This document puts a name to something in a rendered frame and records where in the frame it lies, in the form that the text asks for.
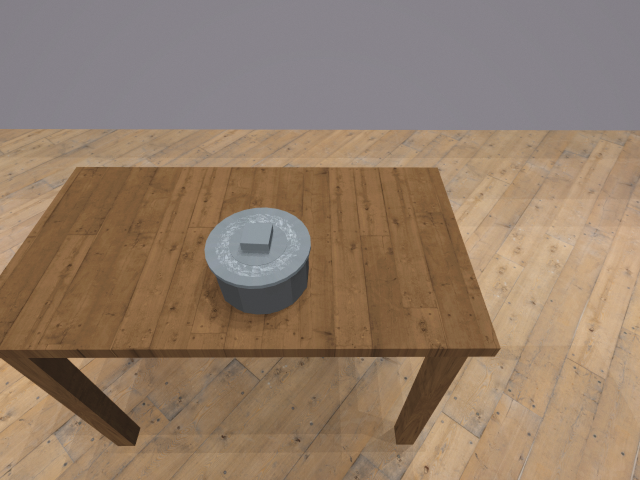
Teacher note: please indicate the pot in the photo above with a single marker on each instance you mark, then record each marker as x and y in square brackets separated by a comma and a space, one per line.
[266, 300]

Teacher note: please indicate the lid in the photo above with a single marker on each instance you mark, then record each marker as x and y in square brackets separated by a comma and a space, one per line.
[250, 269]

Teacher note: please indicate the knob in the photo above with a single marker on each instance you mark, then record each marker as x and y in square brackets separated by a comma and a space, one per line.
[256, 236]

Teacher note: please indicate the table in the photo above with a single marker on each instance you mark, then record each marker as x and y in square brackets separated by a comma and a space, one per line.
[116, 268]

